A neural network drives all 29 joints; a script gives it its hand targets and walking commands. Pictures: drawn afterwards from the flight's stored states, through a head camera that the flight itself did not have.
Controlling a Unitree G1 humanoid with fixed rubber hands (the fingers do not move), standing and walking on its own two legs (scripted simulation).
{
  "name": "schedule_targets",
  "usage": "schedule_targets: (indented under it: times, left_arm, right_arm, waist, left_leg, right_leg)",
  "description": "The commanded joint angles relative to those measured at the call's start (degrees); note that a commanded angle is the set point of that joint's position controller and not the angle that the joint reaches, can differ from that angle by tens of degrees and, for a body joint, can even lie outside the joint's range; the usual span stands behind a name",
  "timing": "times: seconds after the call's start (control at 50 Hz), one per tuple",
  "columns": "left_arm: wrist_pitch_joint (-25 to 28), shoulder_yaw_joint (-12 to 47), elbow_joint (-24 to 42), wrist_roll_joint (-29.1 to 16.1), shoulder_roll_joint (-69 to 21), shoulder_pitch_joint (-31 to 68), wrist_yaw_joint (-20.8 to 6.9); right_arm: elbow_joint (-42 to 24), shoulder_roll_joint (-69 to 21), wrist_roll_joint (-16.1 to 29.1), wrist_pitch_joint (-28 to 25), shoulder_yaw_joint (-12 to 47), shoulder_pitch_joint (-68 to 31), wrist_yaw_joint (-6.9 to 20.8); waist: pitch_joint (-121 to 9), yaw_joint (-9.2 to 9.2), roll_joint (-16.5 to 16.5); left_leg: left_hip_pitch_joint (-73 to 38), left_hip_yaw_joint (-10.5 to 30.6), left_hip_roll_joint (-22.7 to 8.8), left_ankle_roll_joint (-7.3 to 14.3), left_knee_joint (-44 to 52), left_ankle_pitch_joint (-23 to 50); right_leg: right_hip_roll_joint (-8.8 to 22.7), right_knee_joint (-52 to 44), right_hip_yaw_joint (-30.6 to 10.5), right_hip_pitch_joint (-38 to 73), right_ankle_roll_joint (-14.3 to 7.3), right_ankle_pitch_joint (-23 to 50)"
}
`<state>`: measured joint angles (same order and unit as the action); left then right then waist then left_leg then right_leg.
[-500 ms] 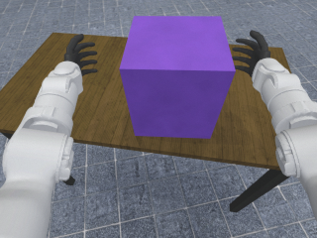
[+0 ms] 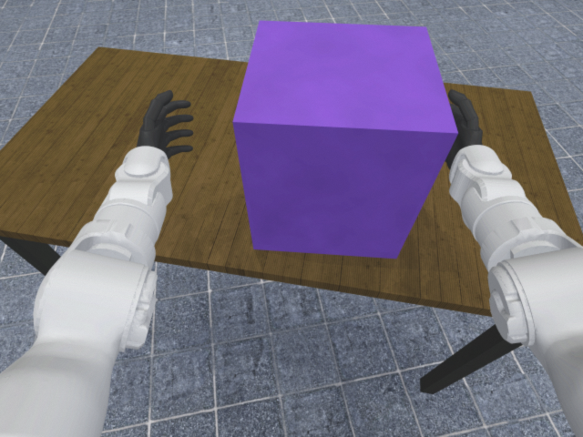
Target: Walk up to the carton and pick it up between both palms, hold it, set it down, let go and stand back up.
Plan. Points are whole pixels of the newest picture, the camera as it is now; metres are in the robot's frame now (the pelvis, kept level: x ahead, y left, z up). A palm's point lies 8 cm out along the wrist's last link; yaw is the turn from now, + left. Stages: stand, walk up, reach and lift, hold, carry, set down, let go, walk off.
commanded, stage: reach and lift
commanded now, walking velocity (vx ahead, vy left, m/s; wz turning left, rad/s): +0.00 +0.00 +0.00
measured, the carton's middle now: (332, 147) +0.53 -0.07 +0.08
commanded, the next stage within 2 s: none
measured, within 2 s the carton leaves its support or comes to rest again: neither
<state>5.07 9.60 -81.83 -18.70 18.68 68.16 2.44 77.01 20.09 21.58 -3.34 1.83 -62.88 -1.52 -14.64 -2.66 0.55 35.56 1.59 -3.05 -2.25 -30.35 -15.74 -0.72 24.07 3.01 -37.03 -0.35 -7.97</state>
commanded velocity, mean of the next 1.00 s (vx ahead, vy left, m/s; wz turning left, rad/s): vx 0.00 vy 0.00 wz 0.00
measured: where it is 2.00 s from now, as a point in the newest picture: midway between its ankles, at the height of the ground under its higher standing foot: outside the picture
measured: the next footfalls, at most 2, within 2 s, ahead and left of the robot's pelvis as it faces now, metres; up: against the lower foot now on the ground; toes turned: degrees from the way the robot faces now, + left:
none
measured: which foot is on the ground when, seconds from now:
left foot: down 0.00-1.00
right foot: down 0.00-1.00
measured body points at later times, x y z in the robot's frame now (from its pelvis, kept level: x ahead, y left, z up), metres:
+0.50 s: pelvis -0.02 -0.01 +0.00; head +0.07 -0.01 +0.44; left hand +0.49 +0.14 +0.10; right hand +0.46 -0.23 +0.10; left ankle -0.04 +0.13 -0.73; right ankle +0.02 -0.12 -0.73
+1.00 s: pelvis +0.01 +0.00 +0.00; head +0.09 +0.00 +0.45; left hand +0.51 +0.13 +0.11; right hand +0.48 -0.20 +0.10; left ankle -0.03 +0.13 -0.73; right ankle +0.02 -0.12 -0.73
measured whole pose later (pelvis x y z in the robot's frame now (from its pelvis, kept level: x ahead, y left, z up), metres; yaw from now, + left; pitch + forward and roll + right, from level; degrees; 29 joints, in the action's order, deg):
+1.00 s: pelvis +0.01 +0.00 +0.00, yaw +0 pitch +21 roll -1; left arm 8.9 -3.7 -81.6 -7.0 10.6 67.1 4.5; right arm 71.6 13.0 7.9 -4.9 -7.5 -60.3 -6.9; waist -12.1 -2.3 1.4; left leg 32.8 -0.2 -2.3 -1.8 -26.7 -14.5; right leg 0.1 22.3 1.6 -35.2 0.3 -7.9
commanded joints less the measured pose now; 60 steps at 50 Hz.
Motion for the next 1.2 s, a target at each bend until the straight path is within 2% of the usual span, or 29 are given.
schedule_targets:
  times: [0.0,0.12,0.18,0.24,0.26,0.28,0.34,0.4,0.42,0.46,0.5,0.52,0.58,0.64,0.7,0.84,0.88,0.92,0.96,1.02,1.06,1.08,1.18]
  left_arm:
    - [3.13,0.56,7.07,-0.24,5.75,32.45,0.28]
    - [4.43,-0.46,5.04,0.46,4.73,31.12,0.44]
    - [5.22,-1.60,5.68,1.28,4.52,31.89,0.75]
    - [5.93,-2.78,7.90,1.92,4.69,32.75,1.27]
    - [6.21,-2.80,8.52,1.77,4.26,33.56,1.32]
    - [6.43,-3.18,8.97,1.66,4.31,34.07,1.50]
    - [7.45,-3.40,8.30,1.35,4.95,34.64,1.77]
    - [8.67,-4.67,7.54,1.45,5.54,35.25,1.78]
    - [9.14,-4.99,7.38,1.70,5.30,35.25,1.76]
    - [9.85,-5.42,7.38,1.71,4.97,35.76,1.78]
    - [9.92,-5.94,4.91,2.09,4.60,35.19,1.46]
    - [9.83,-6.33,3.86,2.31,4.56,34.96,1.24]
    - [10.31,-7.40,2.04,2.90,4.30,33.82,0.74]
    - [10.79,-8.31,2.76,4.34,3.23,34.03,0.76]
    - [10.23,-9.00,2.80,5.59,2.28,33.61,0.95]
    - [8.73,-11.84,8.44,10.12,-0.59,31.35,1.19]
    - [8.17,-13.16,10.99,11.71,-1.85,31.70,1.31]
    - [7.45,-13.25,12.45,12.17,-3.82,31.63,1.25]
    - [6.68,-13.50,13.69,13.27,-5.58,31.66,1.21]
    - [5.93,-14.85,14.11,15.36,-8.44,31.15,0.86]
    - [5.32,-16.29,14.38,17.61,-11.95,31.60,0.03]
    - [5.24,-17.39,14.60,18.76,-13.23,31.58,-0.36]
    - [6.43,-22.40,16.34,26.07,-23.40,28.51,-3.20]
  right_arm:
    - [-8.59,11.97,0.12,-3.44,-1.40,-30.95,0.78]
    - [-7.18,10.36,-1.22,-3.64,-1.03,-30.64,0.98]
    - [-7.95,8.97,-2.54,-3.55,-1.72,-30.85,0.88]
    - [-9.05,7.74,-3.59,-3.25,-2.43,-30.12,0.53]
    - [-9.48,7.24,-4.02,-3.19,-2.81,-30.55,0.35]
    - [-9.98,6.94,-4.30,-3.09,-3.35,-30.76,0.19]
    - [-11.37,5.49,-5.60,-2.85,-4.17,-30.98,-0.37]
    - [-14.10,3.54,-7.16,-2.78,-4.41,-31.60,-1.07]
    - [-14.58,2.93,-7.42,-2.83,-4.91,-31.41,-1.31]
    - [-15.52,2.08,-7.88,-2.94,-5.33,-31.46,-1.64]
    - [-15.91,0.69,-9.09,-2.62,-5.45,-31.51,-2.05]
    - [-16.60,0.50,-9.28,-2.52,-5.34,-31.84,-2.36]
    - [-17.22,-0.77,-9.79,-2.94,-4.95,-31.52,-3.06]
    - [-16.80,-2.20,-9.94,-3.40,-4.88,-31.38,-3.24]
    - [-16.24,-2.54,-10.59,-3.55,-4.97,-31.00,-3.34]
    - [-19.83,-2.38,-12.64,-5.01,-6.93,-30.47,-4.04]
    - [-20.60,-3.58,-13.19,-5.29,-7.35,-30.52,-4.01]
    - [-20.63,-4.14,-13.79,-5.54,-8.18,-30.45,-3.63]
    - [-19.59,-4.71,-15.25,-5.48,-9.46,-29.83,-3.15]
    - [-18.24,-6.51,-17.74,-5.64,-11.66,-29.11,-1.92]
    - [-17.43,-9.42,-20.26,-5.78,-13.59,-29.85,-0.67]
    - [-16.88,-10.79,-21.66,-5.91,-14.86,-29.54,-0.02]
    - [-19.40,-22.15,-31.05,-8.57,-19.93,-27.41,3.92]
  waist:
    - [-36.23,-0.56,4.01]
    - [-36.52,0.72,2.31]
    - [-37.37,0.96,1.06]
    - [-38.97,0.74,0.97]
    - [-38.71,0.12,0.59]
    - [-39.55,0.40,0.58]
    - [-40.97,0.05,-0.76]
    - [-41.63,0.51,-1.83]
    - [-42.18,0.42,-2.42]
    - [-43.56,0.19,-1.35]
    - [-41.83,-0.05,-2.59]
    - [-41.04,-0.13,-1.98]
    - [-41.11,0.53,-4.63]
    - [-41.60,0.70,-2.64]
    - [-40.36,0.62,-3.09]
    - [-42.79,0.23,-2.03]
    - [-43.46,0.63,-1.45]
    - [-43.01,0.30,-0.68]
    - [-42.12,-0.29,-0.19]
    - [-39.67,-0.16,0.73]
    - [-37.35,-0.28,2.16]
    - [-36.38,-0.52,1.67]
    - [-35.75,-0.48,1.48]
  left_leg:
    - [-18.21,-2.82,1.94,-6.15,-2.28,32.50]
    - [-15.30,-2.88,2.06,-5.39,-0.96,31.70]
    - [-12.91,-3.22,2.50,-4.67,-0.10,28.27]
    - [-10.54,-3.60,2.72,-4.12,0.46,25.38]
    - [-9.30,-3.78,2.87,-3.86,0.62,24.07]
    - [-8.37,-3.80,2.82,-3.56,1.09,22.73]
    - [-5.71,-3.97,2.88,-2.62,1.80,19.34]
    - [0.30,-4.54,3.42,-1.30,2.71,14.61]
    - [1.50,-4.76,3.49,-1.09,3.17,13.47]
    - [2.69,-4.88,3.71,-0.93,3.37,12.74]
    - [4.63,-4.68,3.68,-0.64,3.68,11.00]
    - [5.18,-4.72,3.72,-0.57,3.99,11.28]
    - [6.33,-4.91,3.79,-0.17,4.30,11.98]
    - [6.06,-4.78,3.88,-0.47,4.53,14.44]
    - [1.98,-4.59,3.68,-1.16,4.25,18.56]
    - [-5.28,-4.53,3.77,-2.91,2.39,29.91]
    - [-7.14,-4.53,3.64,-3.16,2.33,32.81]
    - [-10.42,-4.53,3.48,-3.75,1.89,35.22]
    - [-13.78,-4.52,3.21,-4.21,1.50,36.66]
    - [-18.44,-4.33,2.64,-4.98,0.94,39.31]
    - [-20.32,-4.83,2.72,-5.23,1.20,38.85]
    - [-20.87,-4.95,2.70,-5.19,1.42,38.77]
    - [-19.38,-5.93,3.30,-4.26,4.31,38.12]
  right_leg:
    - [-1.97,3.72,1.48,20.53,1.40,29.15]
    - [-1.70,4.00,0.85,22.42,1.72,29.64]
    - [-1.47,4.20,0.44,23.03,1.64,27.51]
    - [-1.01,4.38,-0.21,24.55,1.67,26.22]
    - [-0.87,4.49,-0.50,25.04,1.68,25.70]
    - [-0.62,4.79,-0.60,25.92,1.63,24.86]
    - [-0.03,4.88,-0.88,26.65,1.55,23.87]
    - [0.79,6.28,-1.83,31.18,2.09,23.83]
    - [1.00,6.67,-2.09,32.40,2.23,24.11]
    - [1.46,7.01,-2.61,33.33,2.31,23.76]
    - [1.58,7.49,-2.80,35.00,2.16,23.78]
    - [1.73,7.55,-3.06,36.12,2.31,24.99]
    - [1.79,8.48,-3.32,39.80,2.95,28.24]
    - [2.07,8.87,-3.82,41.03,2.56,31.26]
    - [1.34,8.24,-3.22,39.40,2.43,33.66]
    - [0.39,7.46,-3.16,41.34,2.57,42.91]
    - [0.06,7.07,-2.98,41.84,2.41,44.92]
    - [-0.36,6.13,-2.39,39.59,2.18,43.57]
    - [-0.67,4.79,-1.71,36.90,1.98,41.19]
    - [-1.06,3.03,-0.99,33.11,1.44,38.45]
    - [-1.27,1.72,-0.38,31.80,1.27,35.93]
    - [-1.34,1.25,-0.17,32.11,1.11,35.40]
    - [-0.30,0.73,0.17,39.70,1.39,39.02]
